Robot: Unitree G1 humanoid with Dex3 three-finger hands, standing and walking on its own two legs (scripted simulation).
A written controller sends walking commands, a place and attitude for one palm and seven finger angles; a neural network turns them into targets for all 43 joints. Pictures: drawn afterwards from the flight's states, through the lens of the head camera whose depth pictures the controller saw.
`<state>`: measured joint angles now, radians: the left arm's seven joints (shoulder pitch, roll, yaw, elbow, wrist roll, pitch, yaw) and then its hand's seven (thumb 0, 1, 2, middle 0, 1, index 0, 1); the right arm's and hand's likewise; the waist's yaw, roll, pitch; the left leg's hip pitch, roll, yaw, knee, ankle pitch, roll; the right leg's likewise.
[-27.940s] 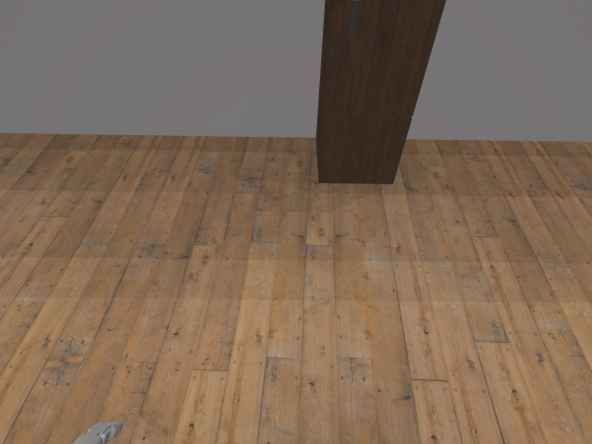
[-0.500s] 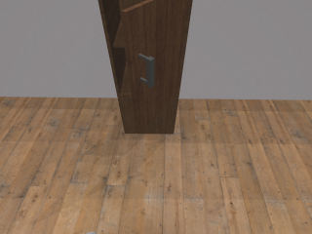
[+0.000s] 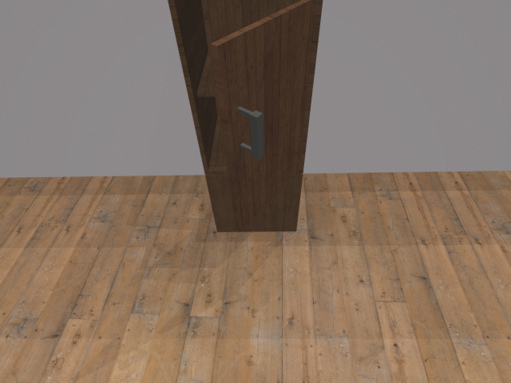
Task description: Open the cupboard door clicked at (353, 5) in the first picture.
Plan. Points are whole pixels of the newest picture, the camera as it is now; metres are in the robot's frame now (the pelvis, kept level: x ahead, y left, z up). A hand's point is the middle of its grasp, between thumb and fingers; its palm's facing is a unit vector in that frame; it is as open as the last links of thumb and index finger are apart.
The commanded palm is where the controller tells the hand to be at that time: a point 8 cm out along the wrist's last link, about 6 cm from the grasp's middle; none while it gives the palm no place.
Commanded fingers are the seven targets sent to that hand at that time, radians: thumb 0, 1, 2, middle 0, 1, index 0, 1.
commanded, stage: let the arm hang, fingers relaxed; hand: left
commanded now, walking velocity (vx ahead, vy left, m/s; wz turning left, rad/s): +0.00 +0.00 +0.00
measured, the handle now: (250, 132) +0.64 +0.05 +0.03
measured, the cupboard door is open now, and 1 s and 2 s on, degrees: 52 52 52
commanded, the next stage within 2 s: look to check the result in 0.32 s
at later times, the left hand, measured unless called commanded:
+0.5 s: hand out of the picture +0.00 +0.18 -0.17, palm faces +0.04 -0.98 -0.21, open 7.3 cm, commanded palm none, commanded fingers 0.00 0.90 0.90 -0.20 -0.30 -0.20 -0.30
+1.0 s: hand out of the picture +0.05 +0.19 -0.17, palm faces +0.02 -0.97 -0.24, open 7.4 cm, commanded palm none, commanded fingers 0.00 0.90 0.90 -0.20 -0.30 -0.20 -0.30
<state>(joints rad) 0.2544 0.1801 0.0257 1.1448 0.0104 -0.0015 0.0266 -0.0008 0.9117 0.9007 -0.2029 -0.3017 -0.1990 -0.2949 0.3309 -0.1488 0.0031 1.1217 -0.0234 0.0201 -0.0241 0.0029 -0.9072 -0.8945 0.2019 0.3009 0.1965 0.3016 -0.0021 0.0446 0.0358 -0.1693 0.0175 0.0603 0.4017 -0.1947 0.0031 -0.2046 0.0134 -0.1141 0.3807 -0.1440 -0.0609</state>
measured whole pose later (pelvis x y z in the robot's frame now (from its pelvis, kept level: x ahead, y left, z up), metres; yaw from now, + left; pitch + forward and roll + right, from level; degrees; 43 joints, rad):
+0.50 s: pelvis +0.01 +0.01 +0.00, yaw -1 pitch -2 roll +1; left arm 0.27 0.13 0.02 1.17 0.01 -0.01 0.03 0.00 0.91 0.90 -0.20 -0.30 -0.20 -0.30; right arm 0.32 -0.13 0.00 1.14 -0.02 0.01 -0.04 0.00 -0.91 -0.89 0.20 0.30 0.20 0.30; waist 0.00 0.03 0.05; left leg -0.15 0.00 0.07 0.39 -0.20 0.01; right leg -0.21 0.00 -0.10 0.40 -0.17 -0.05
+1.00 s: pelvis +0.02 +0.00 +0.00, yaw +0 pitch -2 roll +0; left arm 0.21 0.17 0.02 1.15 0.01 -0.02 0.03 0.00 0.91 0.90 -0.20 -0.30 -0.20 -0.30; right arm 0.25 -0.18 -0.01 1.14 -0.02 0.01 -0.03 0.00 -0.91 -0.89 0.20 0.30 0.20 0.30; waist -0.01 0.03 0.06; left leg -0.13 0.02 0.06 0.36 -0.21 0.00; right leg -0.17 0.02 -0.11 0.36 -0.17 -0.06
